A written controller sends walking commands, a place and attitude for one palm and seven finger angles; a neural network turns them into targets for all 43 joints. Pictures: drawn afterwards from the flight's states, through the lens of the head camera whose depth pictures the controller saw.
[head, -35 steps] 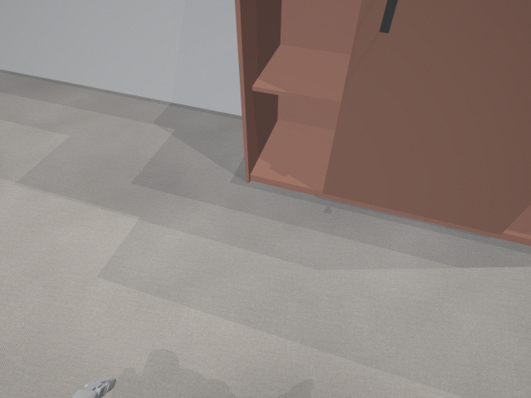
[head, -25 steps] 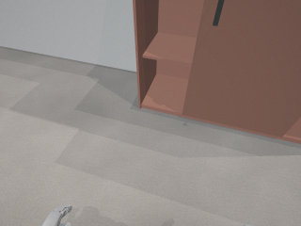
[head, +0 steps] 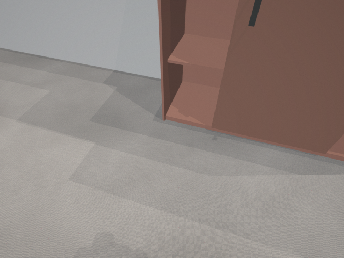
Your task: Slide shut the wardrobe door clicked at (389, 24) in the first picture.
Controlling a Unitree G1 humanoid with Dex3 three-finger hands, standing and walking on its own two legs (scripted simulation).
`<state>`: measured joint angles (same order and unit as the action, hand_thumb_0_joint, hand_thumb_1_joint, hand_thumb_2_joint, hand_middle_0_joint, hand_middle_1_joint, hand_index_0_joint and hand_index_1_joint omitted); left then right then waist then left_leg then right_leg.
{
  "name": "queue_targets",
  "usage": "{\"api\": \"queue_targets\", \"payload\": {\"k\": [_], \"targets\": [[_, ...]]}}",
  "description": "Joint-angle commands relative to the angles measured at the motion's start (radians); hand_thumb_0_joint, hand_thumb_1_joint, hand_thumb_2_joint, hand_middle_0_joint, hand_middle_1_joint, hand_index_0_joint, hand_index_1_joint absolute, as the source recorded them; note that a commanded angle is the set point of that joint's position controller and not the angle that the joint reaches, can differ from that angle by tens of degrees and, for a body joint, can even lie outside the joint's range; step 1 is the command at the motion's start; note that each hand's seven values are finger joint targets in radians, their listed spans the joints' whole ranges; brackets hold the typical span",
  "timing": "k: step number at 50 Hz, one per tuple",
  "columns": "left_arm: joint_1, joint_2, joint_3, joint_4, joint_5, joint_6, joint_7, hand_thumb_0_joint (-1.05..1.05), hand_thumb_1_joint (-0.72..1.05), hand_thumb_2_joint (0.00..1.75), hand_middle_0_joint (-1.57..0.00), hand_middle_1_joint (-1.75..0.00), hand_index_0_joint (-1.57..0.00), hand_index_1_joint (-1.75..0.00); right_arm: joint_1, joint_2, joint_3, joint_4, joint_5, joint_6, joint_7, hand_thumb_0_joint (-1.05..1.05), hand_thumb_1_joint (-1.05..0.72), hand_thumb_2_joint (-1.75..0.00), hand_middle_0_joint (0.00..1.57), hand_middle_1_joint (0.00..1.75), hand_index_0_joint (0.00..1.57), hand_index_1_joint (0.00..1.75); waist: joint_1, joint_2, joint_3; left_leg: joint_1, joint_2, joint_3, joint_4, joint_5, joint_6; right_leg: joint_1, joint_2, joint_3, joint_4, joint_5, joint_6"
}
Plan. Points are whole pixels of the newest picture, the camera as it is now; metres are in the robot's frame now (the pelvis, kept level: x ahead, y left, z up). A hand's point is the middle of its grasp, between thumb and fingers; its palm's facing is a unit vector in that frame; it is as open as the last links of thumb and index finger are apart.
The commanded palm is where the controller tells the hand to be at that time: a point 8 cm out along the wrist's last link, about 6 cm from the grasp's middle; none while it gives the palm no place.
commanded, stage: stand and wait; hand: right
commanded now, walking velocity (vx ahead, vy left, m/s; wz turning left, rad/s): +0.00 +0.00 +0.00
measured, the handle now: out of the picture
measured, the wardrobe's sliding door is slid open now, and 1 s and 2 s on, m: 0.39 0.39 0.39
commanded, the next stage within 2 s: look at it before walking up in 0.36 s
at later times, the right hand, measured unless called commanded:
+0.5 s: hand out of the picture +0.06 -0.24 -0.16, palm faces -0.04 +0.95 -0.32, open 7.4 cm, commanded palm none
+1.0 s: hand out of the picture +0.07 -0.24 -0.16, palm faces -0.03 +0.94 -0.33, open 7.4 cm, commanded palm none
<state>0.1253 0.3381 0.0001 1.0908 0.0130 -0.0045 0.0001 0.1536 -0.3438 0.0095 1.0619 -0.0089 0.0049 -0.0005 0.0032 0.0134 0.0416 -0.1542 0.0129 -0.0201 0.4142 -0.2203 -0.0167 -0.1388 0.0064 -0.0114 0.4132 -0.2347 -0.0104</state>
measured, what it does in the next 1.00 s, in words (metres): stands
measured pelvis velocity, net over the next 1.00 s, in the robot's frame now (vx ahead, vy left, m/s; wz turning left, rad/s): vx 0.00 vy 0.01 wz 0.00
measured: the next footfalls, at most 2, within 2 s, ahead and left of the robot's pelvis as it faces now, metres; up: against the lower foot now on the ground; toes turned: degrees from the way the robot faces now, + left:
left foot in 1.78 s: +0.38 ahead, +0.09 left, +0.00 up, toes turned +12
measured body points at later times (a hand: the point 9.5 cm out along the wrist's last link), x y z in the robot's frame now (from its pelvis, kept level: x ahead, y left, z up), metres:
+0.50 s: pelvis -0.01 +0.01 +0.00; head +0.00 +0.00 +0.45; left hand +0.06 +0.30 -0.13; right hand +0.07 -0.29 -0.13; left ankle +0.00 +0.13 -0.74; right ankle -0.01 -0.11 -0.74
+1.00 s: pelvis +0.00 +0.01 +0.00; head +0.00 +0.01 +0.45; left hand +0.08 +0.30 -0.13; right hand +0.07 -0.29 -0.13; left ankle +0.00 +0.13 -0.74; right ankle -0.01 -0.11 -0.74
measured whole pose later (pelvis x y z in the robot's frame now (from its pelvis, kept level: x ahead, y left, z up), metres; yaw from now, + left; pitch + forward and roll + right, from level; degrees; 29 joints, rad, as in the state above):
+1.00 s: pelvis +0.00 +0.01 +0.00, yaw +0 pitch -2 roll +0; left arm 0.11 0.33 0.00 1.11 0.01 -0.01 0.00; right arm 0.14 -0.34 0.01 1.08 -0.01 -0.01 0.00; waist 0.00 0.01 0.04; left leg -0.15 0.00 -0.02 0.37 -0.19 -0.01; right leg -0.13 0.00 -0.01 0.37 -0.20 0.00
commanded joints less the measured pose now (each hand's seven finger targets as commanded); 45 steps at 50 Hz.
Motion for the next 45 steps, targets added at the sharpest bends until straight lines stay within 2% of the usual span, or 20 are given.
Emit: {"api": "queue_targets", "payload": {"k": [1, 13, 18, 24, 25, 29, 39, 45], "targets": [[-0.067, 0.199, 0.038, -0.061, -0.005, -0.025, 0.011, 0.00, 0.90, 0.90, -0.20, -0.30, -0.20, -0.30, -0.059, -0.198, -0.040, -0.063, -0.001, -0.027, -0.015, 0.00, -0.90, -0.90, 0.20, 0.30, 0.20, 0.30, -0.005, -0.006, -0.063, 0.007, 0.105, -0.087, -0.075, 0.105, 0.043, -0.004, -0.118, 0.104, -0.091, 0.115, -0.025], [-0.052, 0.201, 0.038, -0.041, -0.002, -0.025, 0.008, 0.00, 0.90, 0.90, -0.20, -0.30, -0.20, -0.30, -0.064, -0.194, -0.040, -0.051, -0.004, -0.025, -0.012, 0.00, -0.90, -0.90, 0.20, 0.30, 0.20, 0.30, -0.003, -0.010, -0.029, -0.034, 0.097, -0.101, -0.102, 0.000, 0.042, -0.026, -0.116, 0.114, -0.120, 0.035, -0.021], [-0.046, 0.198, 0.037, -0.039, -0.003, -0.027, 0.008, 0.00, 0.90, 0.90, -0.20, -0.30, -0.20, -0.30, -0.059, -0.195, -0.040, -0.050, -0.003, -0.029, -0.012, 0.00, -0.90, -0.90, 0.20, 0.30, 0.20, 0.30, -0.003, -0.004, -0.054, -0.026, 0.100, -0.105, -0.103, 0.015, 0.044, -0.015, -0.116, 0.113, -0.110, 0.058, -0.021], [-0.045, 0.197, 0.036, -0.036, -0.005, -0.030, 0.009, 0.00, 0.90, 0.90, -0.20, -0.30, -0.20, -0.30, -0.054, -0.194, -0.040, -0.047, -0.002, -0.032, -0.013, 0.00, -0.90, -0.90, 0.20, 0.30, 0.20, 0.30, -0.004, -0.013, -0.075, -0.005, 0.104, -0.097, -0.090, 0.097, 0.045, 0.001, -0.122, 0.108, -0.101, 0.122, -0.020], [-0.047, 0.197, 0.038, -0.036, -0.006, -0.029, 0.010, 0.00, 0.90, 0.90, -0.20, -0.30, -0.20, -0.30, -0.049, -0.196, -0.041, -0.046, -0.003, -0.034, -0.013, 0.00, -0.90, -0.90, 0.20, 0.30, 0.20, 0.30, -0.004, 0.000, -0.088, -0.002, 0.105, -0.097, -0.089, 0.113, 0.046, 0.011, -0.122, 0.106, -0.091, 0.135, -0.020], [-0.048, 0.197, 0.037, -0.033, -0.005, -0.029, 0.011, 0.00, 0.90, 0.90, -0.20, -0.30, -0.20, -0.30, -0.053, -0.196, -0.039, -0.042, -0.002, -0.033, -0.013, 0.00, -0.90, -0.90, 0.20, 0.30, 0.20, 0.30, -0.002, -0.021, -0.077, 0.000, 0.104, -0.097, -0.090, 0.121, 0.046, 0.011, -0.124, 0.105, -0.102, 0.135, -0.018], [-0.058, 0.200, 0.035, -0.035, -0.005, -0.029, 0.011, 0.00, 0.90, 0.90, -0.20, -0.30, -0.20, -0.30, -0.053, -0.194, -0.040, -0.038, -0.004, -0.030, -0.012, 0.00, -0.90, -0.90, 0.20, 0.30, 0.20, 0.30, -0.005, -0.019, -0.052, -0.008, 0.099, -0.095, -0.101, 0.100, 0.042, 0.006, -0.124, 0.109, -0.117, 0.120, -0.019], [-0.059, 0.201, 0.037, -0.039, -0.006, -0.028, 0.011, 0.00, 0.90, 0.90, -0.20, -0.30, -0.20, -0.30, -0.055, -0.198, -0.041, -0.040, -0.004, -0.033, -0.013, 0.00, -0.90, -0.90, 0.20, 0.30, 0.20, 0.30, -0.003, -0.007, -0.076, 0.005, 0.102, -0.092, -0.098, 0.135, 0.042, 0.025, -0.126, 0.105, -0.108, 0.152, -0.018]]}}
